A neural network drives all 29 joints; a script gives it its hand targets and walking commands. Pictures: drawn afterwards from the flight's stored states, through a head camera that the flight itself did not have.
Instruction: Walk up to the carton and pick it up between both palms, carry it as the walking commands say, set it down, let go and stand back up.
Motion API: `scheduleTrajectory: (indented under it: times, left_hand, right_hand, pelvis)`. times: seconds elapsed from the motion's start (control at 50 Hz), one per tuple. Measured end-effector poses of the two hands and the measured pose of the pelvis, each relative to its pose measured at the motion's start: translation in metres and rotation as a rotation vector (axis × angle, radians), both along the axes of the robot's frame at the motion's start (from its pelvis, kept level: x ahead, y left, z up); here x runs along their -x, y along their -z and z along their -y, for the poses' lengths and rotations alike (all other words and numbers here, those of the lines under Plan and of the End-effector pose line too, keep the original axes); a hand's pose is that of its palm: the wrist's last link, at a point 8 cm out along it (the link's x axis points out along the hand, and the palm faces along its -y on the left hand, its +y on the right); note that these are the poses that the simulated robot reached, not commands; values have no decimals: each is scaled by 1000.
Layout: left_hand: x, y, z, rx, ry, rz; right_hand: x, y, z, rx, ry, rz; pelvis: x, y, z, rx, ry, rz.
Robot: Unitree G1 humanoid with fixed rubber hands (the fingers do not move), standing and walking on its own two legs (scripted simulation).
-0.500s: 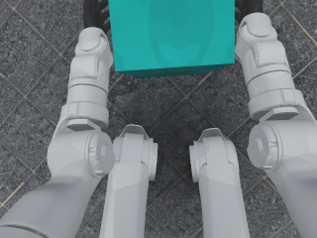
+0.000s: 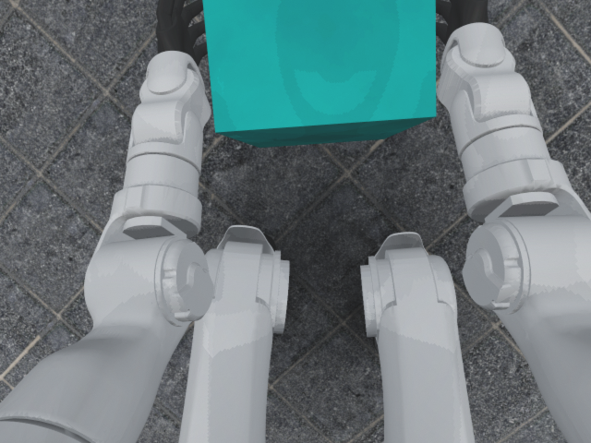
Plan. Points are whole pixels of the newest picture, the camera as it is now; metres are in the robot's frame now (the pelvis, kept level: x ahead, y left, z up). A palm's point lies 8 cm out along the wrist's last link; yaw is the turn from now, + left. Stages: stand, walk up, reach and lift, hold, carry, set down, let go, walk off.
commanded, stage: set down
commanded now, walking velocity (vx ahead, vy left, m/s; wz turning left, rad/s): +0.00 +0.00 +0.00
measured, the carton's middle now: (316, 37) +0.55 +0.03 -0.24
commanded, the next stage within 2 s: none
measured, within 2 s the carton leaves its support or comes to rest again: rests again in 0.24 s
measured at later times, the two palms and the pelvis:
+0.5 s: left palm (178, 54) +0.51 +0.18 -0.17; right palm (456, 34) +0.53 -0.12 -0.17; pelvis +0.00 +0.00 -0.01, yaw +0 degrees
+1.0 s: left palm (178, 54) +0.51 +0.18 -0.17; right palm (454, 36) +0.53 -0.12 -0.18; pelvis +0.00 +0.00 -0.01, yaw +0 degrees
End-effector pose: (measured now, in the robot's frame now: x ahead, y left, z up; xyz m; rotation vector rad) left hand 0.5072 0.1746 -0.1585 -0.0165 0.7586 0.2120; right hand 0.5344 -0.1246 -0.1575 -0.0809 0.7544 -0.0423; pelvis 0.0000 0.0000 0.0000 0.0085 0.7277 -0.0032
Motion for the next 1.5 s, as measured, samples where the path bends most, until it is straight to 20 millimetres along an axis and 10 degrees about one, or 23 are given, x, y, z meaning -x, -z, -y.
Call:
scheduleTrajectory:
  times: [1.1, 1.5]
  left_hand:
    - [-1, 17, -7, -18, 37, 14]
    - [3, 22, -40, -48, 2, 22]
  right_hand:
    - [2, 21, -2, -16, -64, 33]
    - [0, 26, 37, 15, -3, 40]
  pelvis:
    - [3, 11, -1, -8, 2, 55]
    - [3, 12, -4, -9, 1, 31]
